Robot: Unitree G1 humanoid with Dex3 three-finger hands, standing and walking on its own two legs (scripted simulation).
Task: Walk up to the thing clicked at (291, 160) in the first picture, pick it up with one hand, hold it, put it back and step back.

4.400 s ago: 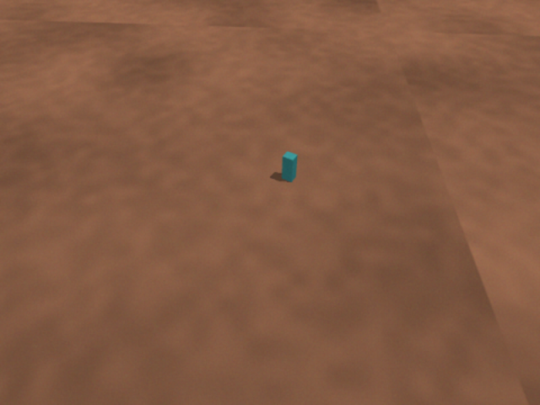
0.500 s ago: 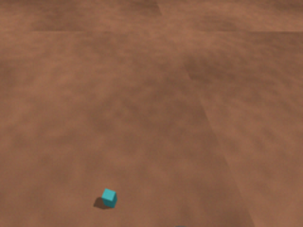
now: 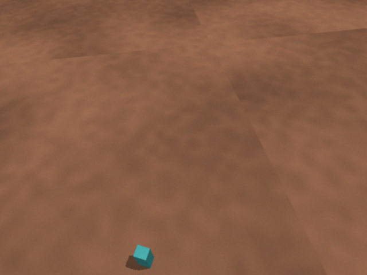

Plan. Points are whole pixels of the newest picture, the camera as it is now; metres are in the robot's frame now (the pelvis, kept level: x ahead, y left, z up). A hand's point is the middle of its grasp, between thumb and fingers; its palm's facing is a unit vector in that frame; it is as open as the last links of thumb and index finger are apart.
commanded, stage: walk up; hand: left
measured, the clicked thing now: (144, 256) +0.34 +0.21 -0.69
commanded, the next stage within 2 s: stand in 1.10 s
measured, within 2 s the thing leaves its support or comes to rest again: neither
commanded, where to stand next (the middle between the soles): +0.03 +0.00 m, yaw +2 degrees
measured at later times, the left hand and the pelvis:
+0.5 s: hand out of the picture +0.10 +0.26 -0.14, palm faces +0.00 -0.94 -0.35, open 7.4 cm; pelvis +0.02 +0.00 +0.01, yaw +1 degrees
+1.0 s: hand out of the picture +0.10 +0.25 -0.14, palm faces +0.03 -0.94 -0.33, open 7.4 cm; pelvis +0.02 +0.00 +0.01, yaw +2 degrees
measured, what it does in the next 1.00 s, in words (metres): stands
